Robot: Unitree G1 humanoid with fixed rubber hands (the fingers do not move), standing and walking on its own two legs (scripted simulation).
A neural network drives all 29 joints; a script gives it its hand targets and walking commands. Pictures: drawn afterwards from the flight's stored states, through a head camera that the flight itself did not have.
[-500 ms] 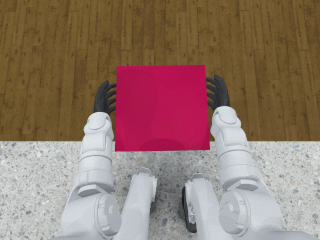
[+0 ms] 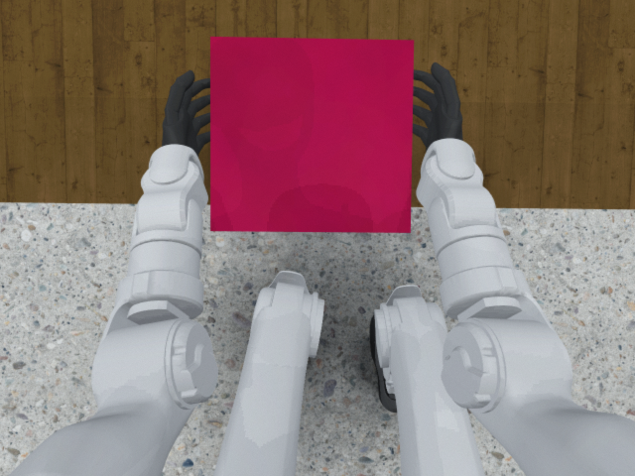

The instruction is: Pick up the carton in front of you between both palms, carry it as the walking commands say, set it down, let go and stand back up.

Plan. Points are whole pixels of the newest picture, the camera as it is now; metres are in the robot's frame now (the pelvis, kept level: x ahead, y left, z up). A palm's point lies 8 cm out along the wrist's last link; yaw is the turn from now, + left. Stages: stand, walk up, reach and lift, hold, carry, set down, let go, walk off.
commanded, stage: set down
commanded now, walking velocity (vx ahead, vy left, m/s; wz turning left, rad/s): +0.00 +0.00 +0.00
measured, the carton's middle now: (312, 156) +0.47 +0.08 -0.19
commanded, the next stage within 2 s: none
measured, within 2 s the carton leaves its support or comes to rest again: rests again in 1.54 s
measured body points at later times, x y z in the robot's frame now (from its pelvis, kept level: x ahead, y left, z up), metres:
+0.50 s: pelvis -0.01 +0.00 -0.08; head +0.33 +0.05 +0.20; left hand +0.49 +0.25 -0.24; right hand +0.52 -0.06 -0.24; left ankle +0.10 +0.12 -0.44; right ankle +0.09 -0.12 -0.44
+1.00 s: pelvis -0.01 -0.01 -0.10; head +0.33 +0.04 +0.19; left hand +0.48 +0.24 -0.27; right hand +0.52 -0.07 -0.26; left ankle +0.10 +0.11 -0.44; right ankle +0.09 -0.12 -0.44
